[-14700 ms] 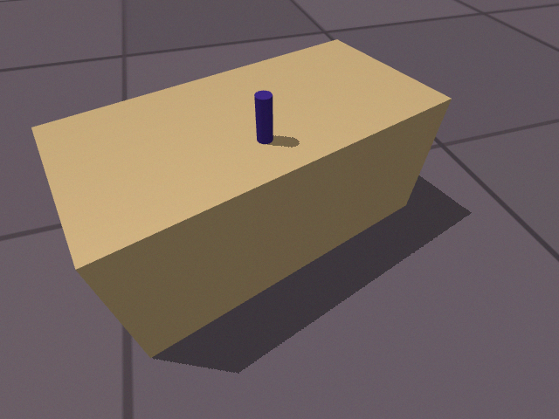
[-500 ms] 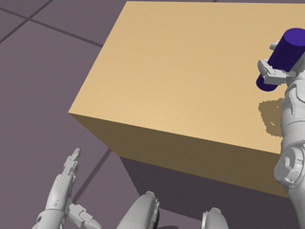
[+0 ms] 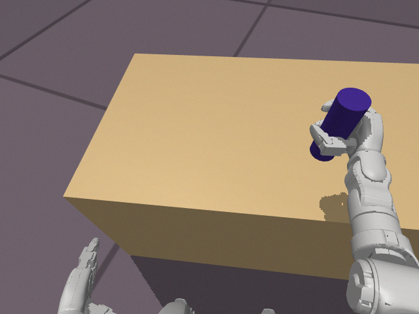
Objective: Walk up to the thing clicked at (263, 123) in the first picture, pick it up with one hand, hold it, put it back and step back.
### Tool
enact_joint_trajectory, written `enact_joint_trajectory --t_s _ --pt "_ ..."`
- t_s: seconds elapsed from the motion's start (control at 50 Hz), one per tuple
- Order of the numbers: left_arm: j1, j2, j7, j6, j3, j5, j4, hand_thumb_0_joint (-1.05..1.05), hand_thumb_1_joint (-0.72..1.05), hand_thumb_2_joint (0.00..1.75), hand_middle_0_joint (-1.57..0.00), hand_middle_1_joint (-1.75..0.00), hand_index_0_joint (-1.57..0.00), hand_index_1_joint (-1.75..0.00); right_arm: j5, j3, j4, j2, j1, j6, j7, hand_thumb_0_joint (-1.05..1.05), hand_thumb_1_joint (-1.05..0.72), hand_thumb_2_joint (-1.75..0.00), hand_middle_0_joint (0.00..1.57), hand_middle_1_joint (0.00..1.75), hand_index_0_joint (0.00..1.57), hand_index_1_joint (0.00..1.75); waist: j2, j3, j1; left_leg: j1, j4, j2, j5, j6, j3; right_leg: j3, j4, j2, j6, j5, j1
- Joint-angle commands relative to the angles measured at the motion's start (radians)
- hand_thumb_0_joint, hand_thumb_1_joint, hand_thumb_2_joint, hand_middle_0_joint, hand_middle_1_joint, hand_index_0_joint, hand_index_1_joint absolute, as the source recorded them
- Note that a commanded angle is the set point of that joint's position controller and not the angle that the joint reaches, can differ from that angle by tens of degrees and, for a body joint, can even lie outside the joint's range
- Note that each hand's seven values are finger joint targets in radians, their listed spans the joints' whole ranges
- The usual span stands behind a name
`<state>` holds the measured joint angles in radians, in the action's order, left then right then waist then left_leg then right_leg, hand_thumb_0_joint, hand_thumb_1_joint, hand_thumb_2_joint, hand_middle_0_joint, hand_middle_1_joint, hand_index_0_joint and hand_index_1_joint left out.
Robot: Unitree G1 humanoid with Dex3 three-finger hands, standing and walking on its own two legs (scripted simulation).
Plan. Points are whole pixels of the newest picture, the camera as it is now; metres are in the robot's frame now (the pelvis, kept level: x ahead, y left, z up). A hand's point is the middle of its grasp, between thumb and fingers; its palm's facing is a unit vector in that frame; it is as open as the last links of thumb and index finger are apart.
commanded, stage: lift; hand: right
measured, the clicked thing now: (335, 128) +0.45 -0.18 +0.10
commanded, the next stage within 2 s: hold in 0.88 s
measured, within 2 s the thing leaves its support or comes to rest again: neither
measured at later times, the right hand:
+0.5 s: hand (340, 149) +0.37 -0.16 +0.14, palm faces +0.12 +0.99 -0.01, open 7.4 cm
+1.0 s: hand (348, 159) +0.34 -0.16 +0.16, palm faces +0.12 +0.99 +0.00, open 7.4 cm
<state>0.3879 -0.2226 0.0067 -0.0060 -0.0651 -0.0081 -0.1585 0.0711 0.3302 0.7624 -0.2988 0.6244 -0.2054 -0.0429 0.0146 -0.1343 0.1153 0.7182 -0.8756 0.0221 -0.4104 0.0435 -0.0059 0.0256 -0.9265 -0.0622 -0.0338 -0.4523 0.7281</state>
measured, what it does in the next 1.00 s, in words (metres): stands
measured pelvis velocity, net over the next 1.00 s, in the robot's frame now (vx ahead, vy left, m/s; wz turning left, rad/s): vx -0.01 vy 0.01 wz -0.02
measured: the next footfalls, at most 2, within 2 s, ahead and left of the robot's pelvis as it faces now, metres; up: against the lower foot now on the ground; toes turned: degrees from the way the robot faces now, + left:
none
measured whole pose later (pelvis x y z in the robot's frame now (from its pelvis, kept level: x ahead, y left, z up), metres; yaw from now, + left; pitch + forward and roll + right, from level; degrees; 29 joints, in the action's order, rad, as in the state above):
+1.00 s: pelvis -0.01 +0.01 +0.04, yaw -1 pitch +1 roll +0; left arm 0.28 -0.21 -0.06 0.05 -0.11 0.03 -0.45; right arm 0.17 0.20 0.19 -0.19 0.21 0.03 -0.04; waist 0.03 -0.04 0.02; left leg 0.35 -0.64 0.04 -0.31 0.03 0.00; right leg 0.02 -0.63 -0.05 -0.05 -0.32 0.34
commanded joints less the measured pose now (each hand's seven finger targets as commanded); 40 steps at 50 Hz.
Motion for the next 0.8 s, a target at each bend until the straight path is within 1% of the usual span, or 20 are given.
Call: enact_joint_trajectory --t_s 0.0,0.04,0.06,0.1,0.14,0.18,0.22,0.26,0.28,0.32,0.36,0.4,0.5,0.54,0.58,0.62,0.68,0.72,0.74,0.78 --pt "0.018 -0.142 -0.031 0.049 -0.09 0.013 0.076 0.0 -0.54 0.05 -0.04 -0.04 -0.04 -0.05 0.033 -0.021 -0.203 -0.126 0.271 -0.026 -0.004 0.0 -0.37 -1.33 1.36 1.46 1.38 1.46 0.015 -0.277 -0.009 -0.207 0.122 -0.042 0.353 -0.037 0.053 -0.039 0.148 0.045 0.037 0.369 -0.258" --pt "-0.079 -0.128 -0.038 0.06 -0.08 0.017 0.133 0.0 -0.54 0.05 -0.04 -0.04 -0.04 -0.04 0.04 -0.039 -0.419 -0.15 0.407 -0.039 -0.005 0.0 -0.37 -1.32 1.35 1.45 1.38 1.45 0.039 -0.38 -0.024 -0.25 0.128 -0.036 0.359 -0.036 0.047 -0.04 0.16 0.043 0.036 0.378 -0.322" --pt "-0.076 -0.163 -0.047 0.06 -0.12 0.018 0.113 0.0 -0.54 0.05 -0.04 -0.04 -0.04 -0.04 0.043 -0.021 -0.418 -0.169 0.389 -0.031 -0.003 0.0 -0.38 -1.33 1.37 1.46 1.4 1.46 0.048 -0.401 -0.019 -0.256 0.131 -0.038 0.375 -0.037 0.052 -0.036 0.169 0.041 0.032 0.408 -0.364" --pt "0.003 -0.118 -0.044 0.055 -0.077 0.021 0.039 0.0 -0.54 0.05 -0.04 -0.04 -0.04 -0.04 0.056 -0.056 -0.388 -0.103 0.281 -0.006 -0.006 0.0 -0.36 -1.32 1.36 1.45 1.39 1.45 0.026 -0.31 -0.036 -0.275 0.151 -0.034 0.37 -0.036 0.052 -0.044 0.189 0.046 0.033 0.387 -0.339" --pt "-0.081 -0.127 -0.052 0.061 -0.077 0.028 0.08 0.0 -0.54 0.05 -0.04 -0.04 -0.04 -0.04 0.061 -0.041 -0.379 -0.116 0.212 0.012 -0.005 0.0 -0.38 -1.31 1.36 1.45 1.39 1.45 -0.021 -0.273 -0.045 -0.295 0.176 -0.032 0.348 -0.029 0.055 -0.044 0.213 0.045 0.036 0.359 -0.329" --pt "-0.053 -0.125 -0.055 0.06 -0.09 0.025 0.032 0.0 -0.53 0.04 -0.04 -0.04 -0.04 -0.04 0.065 -0.057 -0.49 -0.11 0.275 0.01 0.0 0.0 -0.37 -1.31 1.37 1.45 1.39 1.45 0.03 -0.292 -0.045 -0.304 0.183 -0.028 0.353 -0.032 0.048 -0.049 0.229 0.046 0.033 0.363 -0.368" --pt "-0.04 -0.114 -0.054 0.063 -0.078 0.027 0.025 0.0 -0.53 0.04 -0.04 -0.05 -0.04 -0.04 0.07 -0.075 -0.512 -0.083 0.226 0.021 0.0 0.0 -0.37 -1.31 1.36 1.45 1.39 1.45 0.02 -0.279 -0.055 -0.32 0.194 -0.027 0.367 -0.032 0.05 -0.049 0.242 0.046 0.032 0.386 -0.392" --pt "-0.078 -0.168 -0.066 0.066 -0.133 0.032 0.017 0.0 -0.53 0.04 -0.04 -0.05 -0.04 -0.04 0.075 -0.045 -0.484 -0.117 0.177 0.038 0.003 0.0 -0.41 -1.31 1.37 1.45 1.39 1.45 -0.014 -0.221 -0.048 -0.314 0.213 -0.027 0.343 -0.026 0.053 -0.048 0.261 0.045 0.035 0.346 -0.379" --pt "-0.1 -0.159 -0.065 0.07 -0.114 0.03 0.027 0.0 -0.53 0.04 -0.04 -0.05 -0.04 -0.04 0.077 -0.047 -0.487 -0.111 0.14 0.043 0.004 0.0 -0.39 -1.31 1.37 1.45 1.39 1.45 -0.022 -0.205 -0.06 -0.331 0.224 -0.024 0.319 -0.024 0.051 -0.05 0.272 0.048 0.037 0.314 -0.369" --pt "-0.096 -0.088 -0.059 0.074 -0.059 0.031 0.014 0.0 -0.53 0.04 -0.04 -0.05 -0.04 -0.04 0.082 -0.085 -0.578 -0.061 0.186 0.04 0.003 0.0 -0.4 -1.32 1.37 1.46 1.4 1.46 -0.003 -0.225 -0.066 -0.347 0.238 -0.02 0.315 -0.024 0.043 -0.056 0.279 0.051 0.038 0.304 -0.389" --pt "-0.089 -0.12 -0.068 0.079 -0.085 0.034 -0.008 0.0 -0.53 0.04 -0.04 -0.05 -0.04 -0.04 0.086 -0.056 -0.523 -0.087 0.09 0.055 0.005 0.0 -0.4 -1.3 1.37 1.44 1.39 1.44 -0.035 -0.183 -0.067 -0.357 0.253 -0.017 0.317 -0.018 0.043 -0.059 0.288 0.053 0.042 0.298 -0.386" --pt "-0.129 -0.136 -0.07 0.083 -0.1 0.032 0.027 0.0 -0.53 0.04 -0.04 -0.05 -0.04 -0.04 0.087 -0.066 -0.631 -0.093 0.132 0.048 0.003 0.0 -0.41 -1.31 1.37 1.45 1.4 1.45 -0.014 -0.239 -0.068 -0.375 0.25 -0.019 0.342 -0.02 0.045 -0.054 0.295 0.049 0.037 0.332 -0.433" --pt "-0.115 -0.124 -0.075 0.089 -0.097 0.033 -0.055 0.0 -0.53 0.04 -0.04 -0.05 -0.04 -0.04 0.099 -0.067 -0.64 -0.08 0.071 0.072 0.009 0.0 -0.42 -1.3 1.37 1.44 1.39 1.44 -0.01 -0.139 -0.076 -0.363 0.287 -0.016 0.267 -0.018 0.044 -0.058 0.328 0.054 0.04 0.247 -0.408" --pt "-0.136 -0.093 -0.074 0.098 -0.068 0.031 -0.046 0.0 -0.53 0.04 -0.03 -0.05 -0.04 -0.04 0.099 -0.089 -0.677 -0.056 0.055 0.072 0.007 0.0 -0.43 -1.3 1.38 1.44 1.4 1.44 -0.006 -0.154 -0.081 -0.38 0.296 -0.015 0.255 -0.018 0.04 -0.059 0.335 0.055 0.039 0.238 -0.422" --pt "-0.148 -0.119 -0.078 0.1 -0.083 0.033 -0.023 0.0 -0.53 0.04 -0.04 -0.05 -0.04 -0.04 0.1 -0.072 -0.683 -0.069 0.004 0.084 0.007 0.0 -0.43 -1.31 1.38 1.45 1.4 1.45 -0.038 -0.165 -0.082 -0.392 0.296 -0.019 0.276 -0.017 0.046 -0.053 0.342 0.051 0.04 0.262 -0.437" --pt "-0.131 -0.092 -0.076 0.096 -0.068 0.031 -0.082 0.0 -0.53 0.04 -0.04 -0.05 -0.04 -0.04 0.102 -0.101 -0.76 -0.048 0.039 0.085 0.006 0.0 -0.42 -1.3 1.36 1.43 1.38 1.43 0.006 -0.172 -0.084 -0.401 0.298 -0.013 0.303 -0.019 0.04 -0.06 0.338 0.055 0.036 0.287 -0.454" --pt "-0.162 -0.16 -0.085 0.104 -0.124 0.033 -0.059 0.0 -0.54 0.04 -0.04 -0.05 -0.04 -0.05 0.106 -0.059 -0.714 -0.079 -0.04 0.114 0.011 0.0 -0.44 -1.31 1.37 1.44 1.39 1.44 -0.045 -0.163 -0.079 -0.413 0.303 -0.017 0.331 -0.013 0.047 -0.053 0.343 0.052 0.04 0.312 -0.462" --pt "-0.154 -0.103 -0.077 0.099 -0.079 0.031 -0.111 0.0 -0.54 0.05 -0.04 -0.05 -0.04 -0.05 0.108 -0.1 -0.787 -0.035 0.002 0.113 0.008 0.0 -0.45 -1.31 1.38 1.45 1.4 1.45 -0.002 -0.137 -0.083 -0.397 0.312 -0.015 0.293 -0.018 0.044 -0.056 0.354 0.053 0.038 0.278 -0.461" --pt "-0.17 -0.094 -0.078 0.106 -0.066 0.033 -0.089 0.0 -0.55 0.05 -0.04 -0.05 -0.04 -0.05 0.108 -0.082 -0.739 -0.045 -0.025 0.12 0.01 0.0 -0.46 -1.32 1.38 1.45 1.4 1.45 -0.034 -0.12 -0.084 -0.398 0.318 -0.017 0.284 -0.016 0.047 -0.053 0.357 0.052 0.039 0.27 -0.454" --pt "-0.178 -0.125 -0.082 0.107 -0.097 0.032 -0.08 0.0 -0.55 0.05 -0.04 -0.05 -0.04 -0.05 0.109 -0.089 -0.796 -0.048 -0.02 0.122 0.009 0.0 -0.45 -1.31 1.38 1.45 1.4 1.45 -0.054 -0.161 -0.083 -0.427 0.327 -0.011 0.291 -0.013 0.042 -0.055 0.359 0.055 0.041 0.278 -0.475"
